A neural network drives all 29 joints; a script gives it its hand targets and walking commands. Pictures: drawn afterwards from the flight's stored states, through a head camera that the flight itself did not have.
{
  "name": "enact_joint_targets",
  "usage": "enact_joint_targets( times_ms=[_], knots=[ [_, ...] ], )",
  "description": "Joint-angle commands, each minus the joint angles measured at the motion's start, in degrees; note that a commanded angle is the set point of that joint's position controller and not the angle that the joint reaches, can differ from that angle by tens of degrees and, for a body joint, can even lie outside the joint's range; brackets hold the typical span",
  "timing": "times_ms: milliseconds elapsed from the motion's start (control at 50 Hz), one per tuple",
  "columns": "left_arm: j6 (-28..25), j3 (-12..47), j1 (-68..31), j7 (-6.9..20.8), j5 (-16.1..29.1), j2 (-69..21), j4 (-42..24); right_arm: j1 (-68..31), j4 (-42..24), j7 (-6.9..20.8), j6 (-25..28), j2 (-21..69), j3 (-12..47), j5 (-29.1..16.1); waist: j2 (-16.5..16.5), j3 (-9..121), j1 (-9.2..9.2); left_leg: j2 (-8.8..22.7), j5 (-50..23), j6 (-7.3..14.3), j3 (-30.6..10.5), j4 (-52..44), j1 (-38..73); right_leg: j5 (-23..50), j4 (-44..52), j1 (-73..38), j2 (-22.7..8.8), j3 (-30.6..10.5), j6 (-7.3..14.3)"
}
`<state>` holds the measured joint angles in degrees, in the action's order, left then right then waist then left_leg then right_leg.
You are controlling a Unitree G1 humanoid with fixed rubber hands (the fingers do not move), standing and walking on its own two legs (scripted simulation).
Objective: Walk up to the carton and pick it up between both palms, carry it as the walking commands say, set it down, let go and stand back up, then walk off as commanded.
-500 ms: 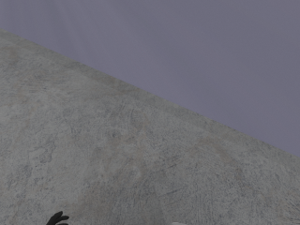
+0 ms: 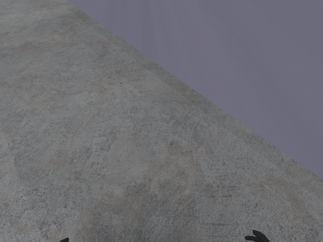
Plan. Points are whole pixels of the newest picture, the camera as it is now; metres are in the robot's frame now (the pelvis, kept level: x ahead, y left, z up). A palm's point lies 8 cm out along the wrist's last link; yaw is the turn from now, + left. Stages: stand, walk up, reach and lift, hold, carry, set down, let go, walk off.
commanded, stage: walk off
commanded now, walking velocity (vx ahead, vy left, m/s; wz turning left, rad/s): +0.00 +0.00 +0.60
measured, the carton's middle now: out of the picture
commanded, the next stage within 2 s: none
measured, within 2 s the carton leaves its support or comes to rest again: neither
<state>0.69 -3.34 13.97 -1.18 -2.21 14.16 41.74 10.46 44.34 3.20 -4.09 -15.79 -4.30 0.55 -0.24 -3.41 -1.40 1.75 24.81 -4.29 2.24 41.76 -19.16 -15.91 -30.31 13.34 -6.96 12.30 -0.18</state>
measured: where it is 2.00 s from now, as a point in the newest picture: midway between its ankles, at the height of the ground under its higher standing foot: outside the picture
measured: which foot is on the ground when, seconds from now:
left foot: up 0.00-0.02, down 0.04-0.50, up 0.52-0.94, down 0.96-1.00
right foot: down 0.00-0.06, up 0.08-0.48, down 0.50-0.94, up 0.96-1.00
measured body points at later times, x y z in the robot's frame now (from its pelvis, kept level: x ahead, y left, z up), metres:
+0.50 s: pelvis -0.01 -0.01 +0.00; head +0.03 -0.01 +0.44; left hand +0.08 +0.28 -0.11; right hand +0.13 -0.26 -0.14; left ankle +0.00 +0.12 -0.74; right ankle +0.05 -0.11 -0.74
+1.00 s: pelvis -0.11 +0.00 +0.00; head -0.07 +0.01 +0.45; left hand -0.05 +0.28 -0.14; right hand -0.02 -0.28 -0.13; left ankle -0.14 +0.10 -0.74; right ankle +0.02 -0.10 -0.71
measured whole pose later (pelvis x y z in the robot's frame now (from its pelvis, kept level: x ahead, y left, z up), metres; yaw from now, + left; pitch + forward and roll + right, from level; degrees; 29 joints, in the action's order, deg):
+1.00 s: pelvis -0.11 +0.00 +0.00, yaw +2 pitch +0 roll +1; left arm 4.3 -6.6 13.4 0.3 -1.3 15.0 45.6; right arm 12.0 50.0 -3.3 -3.5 -14.2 -3.8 0.2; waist 2.8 -4.7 -1.3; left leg -2.5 16.0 1.1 -0.2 26.6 -10.9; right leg -15.9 -36.5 29.3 4.2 -7.2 -4.0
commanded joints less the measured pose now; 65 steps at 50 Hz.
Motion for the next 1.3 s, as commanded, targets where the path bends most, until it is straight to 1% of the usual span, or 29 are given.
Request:
enact_joint_targets(
  times_ms=[0, 20, 40, 60, 80, 120, 220, 300, 360, 420, 460, 480, 500, 520, 560, 580, 620, 740, 860, 900, 920, 940, 960, 980, 1000, 1020, 1080, 1140, 1280],
  knots=[
    [-0.1, -3.1, 1.4, 0.1, 0.5, 10.9, -1.9, 1.5, -4.0, -0.7, 1.8, -3.5, -0.7, 0.2, 11.4, 5.6, 1.07, -2.4, -6.2, 2.0, 3.4, -13.4, 4.3, 25.0, 2.0, -4.5, -11.9, -6.6, 5.1],
    [0.1, -2.7, 1.6, 0.5, 1.1, 10.1, -1.9, 3.5, -3.3, -0.9, 2.5, -4.6, -1.0, 1.2, 7.6, 6.6, 2.97, -1.4, -14.0, 2.5, 1.6, -18.0, 11.5, 19.4, -2.6, 1.6, -10.7, -4.2, 1.1],
    [0.3, -2.3, 4.0, 0.9, 1.3, 7.8, -2.9, 6.8, -2.9, -1.9, 3.3, -9.5, -2.0, 2.1, -4.5, 7.0, 3.11, 9.0, -18.1, 4.5, -12.1, -24.6, 18.3, 5.0, -14.6, 12.0, -7.1, -0.3, -2.9],
    [1.1, -1.8, -3.8, 0.6, 0.5, 6.1, -7.3, 10.0, -2.3, -2.1, 3.5, -16.4, -3.6, 0.1, -19.2, 5.8, 7.11, 21.8, -36.2, 13.3, -28.9, -24.4, 17.1, -20.0, -24.7, 21.9, 1.1, -3.2, -5.2],
    [2.0, -1.6, -6.2, 0.3, 0.8, 6.3, -7.8, 11.6, -1.5, -2.6, 3.4, -14.5, -3.5, 0.5, -11.3, 5.4, 7.32, 19.9, -37.1, 16.3, -24.1, -23.0, 16.2, -19.1, -31.7, 22.6, -0.3, -9.8, -5.7],
    [2.0, -1.6, -3.2, 0.7, 1.5, 6.3, -5.9, 3.8, -2.9, -3.5, 2.8, -9.3, -1.6, 0.6, -8.9, 3.9, 3.56, 13.1, -29.5, 13.9, -17.3, -23.4, 13.0, -10.6, -31.0, 22.0, -0.4, -11.6, -5.4],
    [1.9, -1.8, -0.2, 1.0, 0.6, 7.0, -4.6, 2.3, -3.2, -3.6, 3.3, -7.3, -0.9, -0.1, -7.7, 6.9, 1.64, 8.3, -32.2, 13.0, -16.0, -22.6, 11.4, -4.3, -28.8, 18.3, 2.3, -11.6, -5.9],
    [2.4, -1.0, -3.1, 0.2, 0.8, 5.0, -5.8, 5.9, -1.8, -3.6, 2.9, -10.7, -2.3, 0.7, -8.7, 4.3, 3.91, 8.8, -20.4, 14.6, -21.4, -23.6, 9.2, -6.7, -19.9, 16.7, 4.0, -11.7, -6.1],
    [1.8, -0.8, -4.6, -0.1, 1.3, 4.0, -6.7, 5.9, -1.4, -3.1, 2.7, -10.1, -2.6, 0.7, -8.8, 5.5, 4.18, 9.6, -21.4, 15.1, -24.8, -22.3, 9.2, -8.2, -15.7, 13.7, 5.3, -12.1, -5.0],
    [1.3, -0.1, -1.5, -0.8, 1.9, 2.7, -4.9, 3.6, -1.4, -2.9, 2.7, -8.3, -1.8, 0.9, -8.1, 5.8, 3.09, 9.2, -40.0, 13.0, -22.8, -17.9, 6.9, -5.9, -7.4, 5.7, 6.5, -10.6, -3.2],
    [0.4, 0.1, 4.0, -1.3, 1.7, 2.7, -3.2, 3.4, -0.1, -3.4, 2.4, -8.1, -1.3, 0.2, -7.2, 7.7, 0.69, 6.9, -36.7, 9.4, -20.4, -14.0, 5.8, 5.9, 7.4, -3.1, 5.2, -10.7, -2.2],
    [-0.2, -0.2, 3.6, -1.2, 0.9, 4.3, -3.1, 6.2, 0.8, -3.7, 2.6, -6.1, -0.8, -0.2, -3.3, 8.5, 1.63, 4.9, -24.8, 7.3, -20.0, -12.9, -1.2, 9.1, 9.7, -11.0, 1.5, -13.8, -1.5],
    [-0.3, -1.3, 2.1, -0.5, 0.6, 11.9, -3.9, 6.2, 0.4, -3.7, 2.3, -1.9, 0.0, -0.9, 11.3, 6.2, 2.31, -4.8, -7.2, 4.3, -11.0, -4.6, -8.0, 17.9, 12.6, -9.2, -11.4, -29.4, 3.5],
    [-0.2, -2.1, 1.2, 0.1, 0.7, 13.1, -3.5, 5.9, 0.9, -4.1, 1.7, -4.6, -0.6, 0.4, 16.1, 7.0, 0.98, -5.5, 7.5, 3.2, -8.3, 7.2, -3.7, 22.5, 14.6, -1.6, -17.2, -35.5, 10.3],
    [-0.3, -1.1, -2.6, 0.7, 0.5, 8.3, -3.7, 5.9, 2.8, -4.3, 0.9, -6.5, -1.3, 0.3, 7.6, 3.0, 3.15, -4.8, 4.9, 3.0, -10.0, 17.9, -4.6, 19.9, 14.9, 3.1, -12.0, -31.9, 10.3],
    [-0.1, -0.9, -5.7, 0.5, 0.6, 7.7, -4.0, 7.9, 4.2, -4.2, 0.4, -5.0, -1.0, 0.4, 10.9, 1.8, 5.18, -3.9, 1.7, 2.9, -8.1, 21.6, -5.5, 19.0, 14.5, 4.3, -8.9, -28.7, 8.2],
    [0.6, -1.3, -5.0, 0.6, 0.9, 7.1, -4.0, 5.8, 3.7, -4.1, 0.3, -5.3, -1.1, 0.5, 10.3, 4.9, 3.68, -3.8, 0.6, 1.2, -5.2, 20.9, -5.4, 23.5, 12.1, 2.0, -4.7, -25.6, 7.0],
    [1.6, -3.0, 2.9, 0.3, 1.1, 9.7, -0.8, 0.7, 2.3, -5.2, -0.3, -3.9, -0.4, -0.6, 10.7, 5.8, -1.01, -4.6, 3.9, -0.5, -4.6, 10.8, -6.2, 17.5, 13.3, -5.2, -5.4, -32.9, 7.5],
    [3.0, -4.7, -1.1, 1.3, 0.7, 10.1, 0.1, 8.1, 4.7, -5.9, 0.5, -2.3, -0.2, -2.0, 14.3, 7.5, 1.31, -5.6, 2.0, 1.8, -4.4, -6.0, 5.6, 9.3, 17.6, -0.7, -3.8, -36.3, 5.5],
    [3.1, -4.8, -1.4, 1.5, 1.1, 9.7, 0.0, 10.3, 5.5, -6.7, 0.9, -3.3, -0.8, -1.5, 12.9, 6.4, 2.41, -6.3, -3.3, 3.0, -3.0, -20.3, 13.0, 4.0, 18.6, 4.0, -1.4, -35.7, 1.6],
    [2.6, -5.3, -2.7, 1.6, 1.1, 10.0, -0.5, 12.5, 6.3, -7.0, 1.3, -5.0, -1.3, -0.8, 12.7, 6.6, 3.43, -4.7, -9.6, 4.3, -1.7, -24.8, 20.7, 0.5, 17.9, 10.9, 2.2, -31.4, -3.4],
    [2.3, -4.9, -0.5, 1.8, 1.4, 7.3, -1.5, 11.5, 5.0, -7.3, 1.4, -9.8, -2.4, -0.2, -2.4, 6.8, 2.65, 6.7, 1.5, 6.0, -13.2, -31.0, 20.4, -9.5, 4.3, 17.0, 7.9, -26.5, -5.1],
    [2.3, -4.7, -1.5, 1.2, 1.0, 6.3, -1.7, 2.0, 1.0, -7.3, 1.4, -14.3, -2.9, -0.3, -16.3, 5.4, 2.51, 23.1, -0.2, 14.7, -25.1, -33.6, 6.4, -16.5, -20.2, 20.0, 15.6, -13.5, -6.7],
    [3.1, -5.2, -3.6, 1.0, 0.3, 8.8, -1.1, -2.8, -0.4, -6.7, 1.6, -8.8, -1.3, 1.1, -8.3, 0.7, 2.42, 25.0, -12.2, 18.1, -21.8, -32.3, -5.9, -17.5, -34.7, 16.5, 10.0, -17.1, -5.9],
    [3.7, -5.5, 1.1, 1.3, 1.0, 7.4, 1.1, -9.3, -1.4, -6.5, 1.5, -6.1, -0.2, 1.7, -4.3, 0.3, -3.16, 17.9, -19.0, 14.8, -12.2, -28.7, -10.2, -13.2, -42.5, 11.4, 10.2, -18.6, -4.2],
    [4.1, -5.4, 3.7, 1.4, 1.0, 7.2, 2.0, -13.0, -2.7, -6.6, 1.7, -4.9, 0.1, 1.6, -6.3, 0.5, -4.95, 13.2, -24.7, 12.2, -6.5, -26.3, -9.1, -9.2, -48.0, 10.5, 11.0, -16.8, -3.7],
    [4.5, -4.8, 3.8, 2.5, 0.8, 7.5, 2.4, -6.5, -2.1, -6.8, 2.1, -5.0, 0.0, 0.6, -8.7, 1.6, -1.22, 10.6, -31.6, 12.2, -3.7, -21.7, 5.2, -5.7, -46.6, 16.9, 9.9, -15.3, -6.1],
    [4.9, -3.9, -2.6, 2.6, 1.1, 6.8, 0.1, 3.3, 0.9, -7.3, 2.3, -5.8, -0.7, 0.6, -9.6, 2.9, 4.79, 14.5, -40.8, 14.6, -8.1, -18.8, 21.0, -11.2, -33.5, 21.2, 8.8, -14.5, -7.4],
    [5.2, -2.7, -0.8, 3.3, 2.9, 4.8, -1.0, 3.0, 1.8, -5.9, 2.3, -8.9, -1.7, 1.7, -13.8, 6.9, 3.88, 15.8, -44.0, 13.2, -4.3, -16.8, 17.2, -15.8, -11.3, 6.9, 6.9, -9.2, -5.5]
  ],
)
